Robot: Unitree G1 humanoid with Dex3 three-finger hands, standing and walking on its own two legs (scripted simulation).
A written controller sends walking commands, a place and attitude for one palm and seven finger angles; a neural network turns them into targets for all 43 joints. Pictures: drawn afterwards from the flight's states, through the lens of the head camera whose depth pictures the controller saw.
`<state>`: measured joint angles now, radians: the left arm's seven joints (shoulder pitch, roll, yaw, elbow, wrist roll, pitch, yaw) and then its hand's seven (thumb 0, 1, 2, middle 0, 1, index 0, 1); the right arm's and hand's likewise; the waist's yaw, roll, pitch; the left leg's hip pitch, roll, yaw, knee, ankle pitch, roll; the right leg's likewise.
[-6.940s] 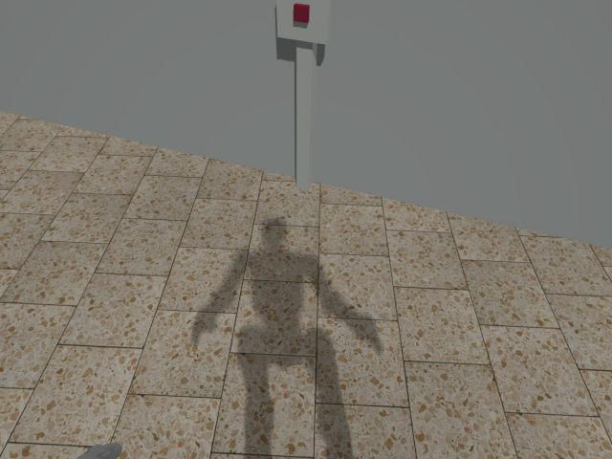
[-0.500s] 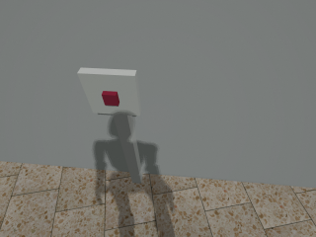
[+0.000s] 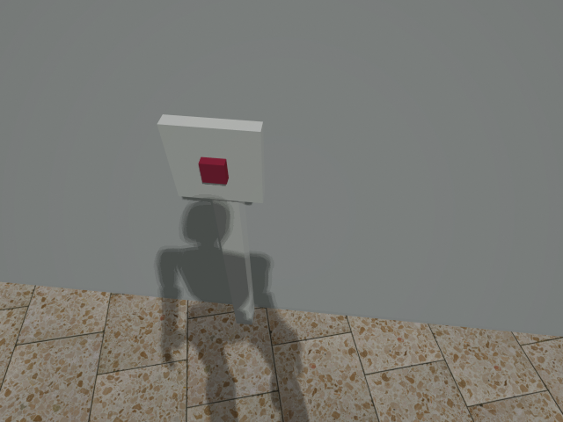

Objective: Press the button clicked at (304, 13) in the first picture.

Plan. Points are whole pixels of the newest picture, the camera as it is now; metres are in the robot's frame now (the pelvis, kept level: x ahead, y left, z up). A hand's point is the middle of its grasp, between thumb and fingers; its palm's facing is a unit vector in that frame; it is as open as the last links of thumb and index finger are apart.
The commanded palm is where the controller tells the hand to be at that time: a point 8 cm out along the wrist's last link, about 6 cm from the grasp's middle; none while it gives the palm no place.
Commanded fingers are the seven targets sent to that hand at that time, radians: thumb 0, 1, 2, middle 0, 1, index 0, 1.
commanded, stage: come to a stop and stand still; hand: left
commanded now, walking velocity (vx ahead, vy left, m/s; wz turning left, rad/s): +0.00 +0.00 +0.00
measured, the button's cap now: (214, 169) +0.53 +0.16 +0.04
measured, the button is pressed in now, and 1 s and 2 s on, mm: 0 0 0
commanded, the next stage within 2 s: look again from close up in 0.32 s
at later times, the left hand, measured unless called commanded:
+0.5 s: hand out of the picture +0.01 +0.16 -0.18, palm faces +0.01 -0.98 -0.18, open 7.3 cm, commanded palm none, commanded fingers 0.00 0.90 0.90 -0.20 -0.30 -0.20 -0.30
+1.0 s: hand out of the picture +0.02 +0.15 -0.18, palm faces +0.03 -0.98 -0.18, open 7.3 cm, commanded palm +0.12 +0.20 -0.07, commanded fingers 0.00 0.90 0.90 -0.23 -0.33 -0.23 -0.33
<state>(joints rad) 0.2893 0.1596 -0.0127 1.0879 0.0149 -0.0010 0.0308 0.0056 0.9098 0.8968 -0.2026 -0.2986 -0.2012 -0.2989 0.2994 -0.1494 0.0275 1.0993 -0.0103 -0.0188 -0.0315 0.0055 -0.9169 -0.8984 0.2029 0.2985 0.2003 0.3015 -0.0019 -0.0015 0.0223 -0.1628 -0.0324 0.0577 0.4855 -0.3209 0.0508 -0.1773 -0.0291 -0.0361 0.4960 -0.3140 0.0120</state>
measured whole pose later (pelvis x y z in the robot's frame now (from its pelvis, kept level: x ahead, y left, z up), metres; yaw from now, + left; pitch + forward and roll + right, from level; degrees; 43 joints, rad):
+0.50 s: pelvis +0.02 +0.00 +0.00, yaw +0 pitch +0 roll +0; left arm 0.28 0.14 -0.01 1.12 0.02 0.00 0.04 0.01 0.91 0.90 -0.20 -0.30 -0.20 -0.30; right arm 0.28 -0.13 0.02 1.15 -0.01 -0.02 -0.05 0.00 -0.91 -0.90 0.20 0.30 0.20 0.30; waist 0.00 -0.01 0.04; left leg -0.13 -0.03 0.06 0.48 -0.34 0.05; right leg -0.16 -0.03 -0.03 0.50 -0.34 0.01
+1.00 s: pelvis +0.03 -0.02 +0.00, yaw +0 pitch +0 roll +0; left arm 0.29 0.14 0.00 1.11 0.01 0.00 0.04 0.01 0.91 0.90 -0.20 -0.30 -0.20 -0.30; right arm 0.28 -0.13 0.02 1.15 -0.01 -0.02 -0.05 0.00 -0.91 -0.90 0.20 0.30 0.20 0.30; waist 0.00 -0.01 0.03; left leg -0.13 -0.02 0.04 0.46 -0.35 0.03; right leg -0.15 -0.02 -0.05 0.49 -0.35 -0.01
